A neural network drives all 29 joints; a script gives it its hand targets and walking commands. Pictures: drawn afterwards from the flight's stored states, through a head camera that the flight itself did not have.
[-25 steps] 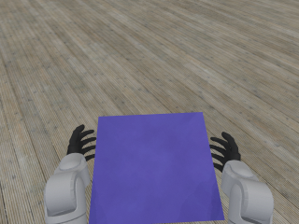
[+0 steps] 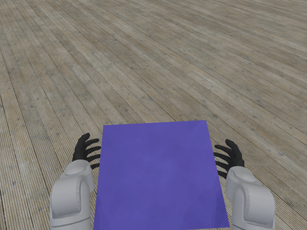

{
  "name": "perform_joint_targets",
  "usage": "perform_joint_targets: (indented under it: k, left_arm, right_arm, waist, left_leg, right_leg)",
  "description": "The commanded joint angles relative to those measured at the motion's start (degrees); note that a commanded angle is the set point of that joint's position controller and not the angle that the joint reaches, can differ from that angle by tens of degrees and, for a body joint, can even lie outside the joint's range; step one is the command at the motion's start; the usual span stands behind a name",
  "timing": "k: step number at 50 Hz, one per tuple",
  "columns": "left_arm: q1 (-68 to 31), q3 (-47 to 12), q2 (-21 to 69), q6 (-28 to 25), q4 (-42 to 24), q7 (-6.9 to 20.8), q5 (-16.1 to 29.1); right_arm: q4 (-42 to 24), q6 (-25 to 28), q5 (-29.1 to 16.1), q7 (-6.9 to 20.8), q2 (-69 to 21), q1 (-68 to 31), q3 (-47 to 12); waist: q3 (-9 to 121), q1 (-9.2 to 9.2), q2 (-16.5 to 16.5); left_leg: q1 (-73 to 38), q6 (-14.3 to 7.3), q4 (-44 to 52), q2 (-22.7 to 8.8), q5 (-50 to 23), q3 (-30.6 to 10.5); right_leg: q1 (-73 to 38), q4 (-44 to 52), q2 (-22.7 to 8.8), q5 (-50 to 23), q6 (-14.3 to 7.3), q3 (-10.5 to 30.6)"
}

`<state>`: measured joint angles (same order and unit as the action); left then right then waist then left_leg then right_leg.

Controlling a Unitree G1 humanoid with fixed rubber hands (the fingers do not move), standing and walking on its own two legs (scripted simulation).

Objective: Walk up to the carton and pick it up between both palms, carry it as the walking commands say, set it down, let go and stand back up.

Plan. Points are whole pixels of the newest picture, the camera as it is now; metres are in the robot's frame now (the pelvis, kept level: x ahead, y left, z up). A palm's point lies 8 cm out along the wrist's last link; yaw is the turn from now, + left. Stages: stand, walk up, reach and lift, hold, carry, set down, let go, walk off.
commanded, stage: carry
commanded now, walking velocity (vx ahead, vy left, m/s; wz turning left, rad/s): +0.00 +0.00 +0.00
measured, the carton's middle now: (157, 176) +0.27 +0.01 +0.00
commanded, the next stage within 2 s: hold in 0.98 s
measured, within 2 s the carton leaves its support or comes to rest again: neither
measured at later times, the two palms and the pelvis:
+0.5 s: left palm (82, 191) +0.19 +0.18 +0.06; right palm (239, 195) +0.20 -0.18 +0.07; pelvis -0.05 -0.01 +0.00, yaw +0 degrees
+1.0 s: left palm (83, 191) +0.20 +0.18 +0.04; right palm (234, 193) +0.21 -0.17 +0.05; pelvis -0.05 -0.01 +0.00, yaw +0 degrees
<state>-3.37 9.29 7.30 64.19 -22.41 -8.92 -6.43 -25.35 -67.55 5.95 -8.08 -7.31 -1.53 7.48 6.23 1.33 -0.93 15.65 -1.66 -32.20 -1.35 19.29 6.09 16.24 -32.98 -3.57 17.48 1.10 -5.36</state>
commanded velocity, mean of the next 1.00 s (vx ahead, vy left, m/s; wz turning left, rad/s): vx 0.00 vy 0.00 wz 0.00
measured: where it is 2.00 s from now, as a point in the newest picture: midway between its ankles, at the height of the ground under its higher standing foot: outside the picture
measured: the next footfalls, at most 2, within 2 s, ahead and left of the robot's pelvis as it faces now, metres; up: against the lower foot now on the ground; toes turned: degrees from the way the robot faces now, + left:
none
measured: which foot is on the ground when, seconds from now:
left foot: down 0.00-1.00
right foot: down 0.00-1.00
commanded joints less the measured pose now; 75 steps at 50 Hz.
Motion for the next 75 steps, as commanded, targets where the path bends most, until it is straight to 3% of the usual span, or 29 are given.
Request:
perform_joint_targets:
  k: [1,3,4,7,10,18,24,28,37,45,49,50,51,52,54,56,58,63,64,66,70,75]
  left_arm:
    - [-26.0,-42.15,49.09,-0.64,-3.77,15.47,21.92]
    - [-25.96,-43.15,49.62,0.03,-5.66,15.28,22.48]
    - [-25.33,-40.98,47.49,-0.11,-1.96,15.28,20.94]
    - [-25.37,-41.81,48.14,0.52,-3.78,15.13,21.31]
    - [-25.81,-40.22,46.37,0.9,-1.54,14.99,20.25]
    - [-28.97,-37.97,44.49,-1.32,2.87,15.13,18.3]
    - [-32.55,-30.63,39.63,-10.4,17.17,16.76,12.4]
    - [-36.32,-34.67,44.63,-15.58,10.06,17.57,14.92]
    - [-31.99,-30.67,39.54,-18.6,20.41,18.57,10.8]
    - [-33.6,-31.31,39.5,-21.87,18.62,18.97,11.81]
    - [-32.47,-30.23,38.38,-22.66,22.18,19.35,10.27]
    - [-32.68,-29.21,36.85,-23.18,29.82,19.66,7.7]
    - [-35.37,-33.06,38.24,-24.6,26.21,20.43,8.79]
    - [-35.43,-35.21,40.14,-25.61,23.99,21.05,9.79]
    - [-35.67,-38.63,43.12,-27.01,20.42,22.07,11.59]
    - [-37.02,-38.49,43.46,-27.68,18.46,22.47,11.71]
    - [-39.11,-37.1,43.5,-27.64,20.35,22.91,10.8]
    - [-44.83,-31.01,43.82,-27.3,32.16,25.08,8.52]
    - [-42.13,-31.89,50.26,-27.68,33.63,26.18,8.52]
    - [-45.06,-28.28,49.9,-28.57,38.21,27.42,7.06]
    - [-51.32,-23.48,49.28,-31.71,43.81,29.41,5.21]
    - [-53.67,-19.86,48.9,-34.73,47.77,30.66,3.65]
  right_arm:
    - [-5.29,4.14,-19.96,13.85,-47.93,-31.37,-39.82]
    - [-6.38,3.37,-20.44,13.72,-48.65,-30.49,-40.9]
    - [-3.06,3.49,-19.13,13.77,-46.56,-30.42,-39.02]
    - [-5.46,2.77,-19.98,13.63,-47.08,-31.2,-40.73]
    - [-3.28,2.27,-19.03,13.42,-45.48,-31.52,-39.65]
    - [1.93,4.45,-17.28,13.75,-43.91,-33.5,-36.7]
    - [17.73,13.38,-11.29,15.45,-39.36,-35.29,-28.45]
    - [12.11,18.53,-13.73,16.31,-44.81,-37.59,-32.65]
    - [21.71,21.79,-9.93,17.2,-40.21,-34.03,-29.52]
    - [20.41,25.13,-10.74,17.43,-40.33,-35.3,-30.01]
    - [24.04,25.94,-9.42,17.89,-39.18,-34.36,-29.09]
    - [32.21,26.25,-5.02,19.0,-35.21,-33.36,-26.33]
    - [29.75,27.6,-5.35,18.75,-35.51,-32.84,-25.29]
    - [27.17,28.65,-6.4,19.28,-36.89,-32.28,-26.37]
    - [23.54,29.88,-7.78,20.21,-40.11,-31.57,-28.58]
    - [22.3,30.39,-8.64,21.43,-41.05,-34.42,-30.97]
    - [25.12,30.04,-8.35,22.3,-41.76,-36.75,-30.56]
    - [33.97,29.94,-7.23,24.49,-42.38,-45.46,-26.84]
    - [29.41,30.93,-6.15,25.74,-46.24,-46.88,-27.17]
    - [36.69,31.22,-3.94,27.07,-47.47,-46.96,-22.79]
    - [46.33,33.7,-1.55,29.43,-49.74,-49.4,-17.41]
    - [50.45,37.13,0.72,30.39,-49.02,-51.63,-13.13]
  waist:
    - [14.54,-0.91,2.0]
    - [14.48,-0.88,1.44]
    - [14.1,-0.84,1.17]
    - [11.34,-0.79,0.09]
    - [9.87,-0.8,-0.46]
    - [9.78,-0.65,0.58]
    - [9.81,-0.63,1.19]
    - [10.56,-0.73,1.44]
    - [11.22,-0.88,0.82]
    - [11.54,-0.97,1.0]
    - [11.14,-1.01,1.08]
    - [-0.01,-0.49,0.96]
    - [2.54,-4.26,0.69]
    - [6.57,-5.24,0.39]
    - [15.19,-6.18,0.22]
    - [20.98,-4.28,0.28]
    - [19.98,-3.34,-0.55]
    - [11.55,-1.79,-1.89]
    - [12.1,-3.62,0.92]
    - [10.37,-4.25,0.87]
    - [8.75,-4.14,-0.25]
    - [9.36,-3.74,-0.09]
  left_leg:
    - [-2.28,0.52,3.65,-6.79,-22.94,-6.01]
    - [-1.64,0.32,3.84,-6.66,-19.93,-6.07]
    - [-1.22,0.37,4.61,-6.4,-16.95,-6.1]
    - [0.03,0.49,6.34,-6.16,-10.43,-6.4]
    - [0.64,0.67,7.47,-6.37,-8.21,-6.88]
    - [0.43,0.97,8.25,-6.57,-9.8,-7.01]
    - [0.28,0.91,8.35,-6.23,-8.33,-6.97]
    - [-0.34,0.54,7.89,-6.12,-8.8,-7.0]
    - [-0.78,-0.02,6.22,-6.25,-13.36,-6.82]
    - [-0.79,0.04,5.59,-6.29,-15.01,-6.73]
    - [-0.53,0.14,5.58,-6.15,-14.75,-6.51]
    - [-8.48,-0.93,11.21,4.09,-16.37,-9.59]
    - [-11.09,-0.73,10.6,3.92,-19.71,-10.63]
    - [-13.76,-0.47,10.27,3.94,-23.41,-11.15]
    - [-18.74,-0.16,9.25,3.91,-31.05,-11.98]
    - [-21.1,-0.1,9.12,4.07,-32.44,-12.2]
    - [-19.89,-0.43,10.14,4.25,-26.51,-11.84]
    - [-13.73,-0.81,12.31,4.51,-7.38,-10.24]
    - [-10.07,-0.58,12.28,4.67,-6.51,-11.98]
    - [-8.2,-1.01,13.05,4.26,-3.69,-12.45]
    - [-6.43,-1.4,13.16,4.21,0.43,-12.38]
    - [-4.47,-1.16,12.1,4.33,-1.29,-11.59]
  right_leg:
    - [-7.34,2.08,-4.97,-17.23,-1.27,1.47]
    - [-7.24,3.29,-5.33,-16.58,-1.39,2.0]
    - [-6.7,3.93,-5.45,-14.06,-1.44,2.08]
    - [-4.34,6.06,-5.54,-7.76,-1.59,2.77]
    - [-3.01,7.52,-5.47,-4.61,-1.52,2.99]
    - [-3.01,7.5,-5.26,-5.36,-1.46,2.6]
    - [-2.42,7.82,-4.93,-4.31,-1.43,2.81]
    - [-2.76,7.57,-4.53,-4.43,-1.25,2.66]
    - [-4.21,6.42,-4.77,-10.01,-1.55,2.88]
    - [-4.64,5.88,-4.44,-11.18,-1.58,2.93]
    - [-4.47,5.99,-4.52,-11.21,-1.63,3.15]
    - [-6.89,10.69,7.24,-13.73,-2.83,7.39]
    - [-7.12,10.74,7.66,-17.29,-2.99,7.47]
    - [-8.53,10.7,8.02,-20.68,-2.83,7.65]
    - [-9.7,10.67,8.38,-26.37,-2.4,8.08]
    - [-9.43,10.96,8.37,-25.63,-2.22,8.25]
    - [-8.0,11.82,8.24,-21.05,-2.39,8.04]
    - [-4.23,14.32,7.57,-3.01,-2.97,6.94]
    - [-6.54,11.69,8.53,-4.32,-4.17,7.42]
    - [-6.21,11.75,8.09,-2.32,-4.14,7.73]
    - [-3.71,12.22,6.63,2.71,-4.45,7.88]
    - [-2.85,11.47,6.3,1.44,-4.54,7.82]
